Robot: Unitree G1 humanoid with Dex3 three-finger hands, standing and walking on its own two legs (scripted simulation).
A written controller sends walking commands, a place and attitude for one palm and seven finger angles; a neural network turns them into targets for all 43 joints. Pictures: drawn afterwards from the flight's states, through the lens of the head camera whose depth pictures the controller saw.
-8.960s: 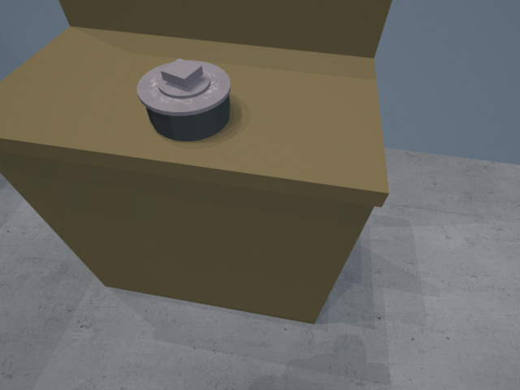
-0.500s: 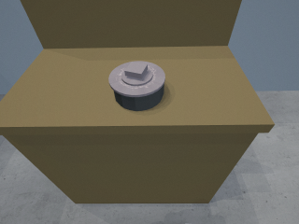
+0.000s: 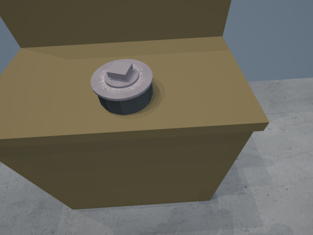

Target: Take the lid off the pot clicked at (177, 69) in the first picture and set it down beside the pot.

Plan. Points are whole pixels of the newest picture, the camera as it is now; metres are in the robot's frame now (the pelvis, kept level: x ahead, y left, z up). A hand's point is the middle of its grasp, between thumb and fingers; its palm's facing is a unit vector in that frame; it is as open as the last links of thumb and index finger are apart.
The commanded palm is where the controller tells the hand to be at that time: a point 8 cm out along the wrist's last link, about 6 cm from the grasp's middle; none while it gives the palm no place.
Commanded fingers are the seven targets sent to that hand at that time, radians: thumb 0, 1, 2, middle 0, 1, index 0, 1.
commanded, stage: look again from close up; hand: left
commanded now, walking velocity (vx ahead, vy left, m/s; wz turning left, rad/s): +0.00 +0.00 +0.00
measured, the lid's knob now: (120, 70) +0.50 +0.10 +0.16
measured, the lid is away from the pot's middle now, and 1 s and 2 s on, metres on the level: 0.00 0.00 0.00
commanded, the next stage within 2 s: lift the closed hand beside the body in 1.34 s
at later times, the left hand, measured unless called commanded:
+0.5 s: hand out of the picture +0.00 +0.11 -0.17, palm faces +0.06 -0.98 -0.20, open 7.4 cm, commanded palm none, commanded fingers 0.00 0.90 0.90 -0.20 -0.30 -0.20 -0.30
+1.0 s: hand out of the picture +0.01 +0.08 -0.17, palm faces +0.09 -0.97 -0.23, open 7.4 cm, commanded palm none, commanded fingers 0.00 0.90 0.90 -0.20 -0.30 -0.20 -0.30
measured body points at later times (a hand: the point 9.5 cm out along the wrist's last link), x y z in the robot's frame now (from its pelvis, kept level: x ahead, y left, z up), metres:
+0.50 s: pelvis +0.02 -0.04 +0.00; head +0.05 -0.07 +0.45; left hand +0.00 +0.16 -0.15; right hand +0.03 -0.26 -0.17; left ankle +0.04 +0.05 -0.74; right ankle -0.04 -0.12 -0.74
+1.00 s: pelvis +0.03 -0.09 +0.00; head +0.06 -0.11 +0.45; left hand +0.00 +0.13 -0.15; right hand +0.03 -0.29 -0.17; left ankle +0.04 +0.05 -0.74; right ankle -0.04 -0.12 -0.74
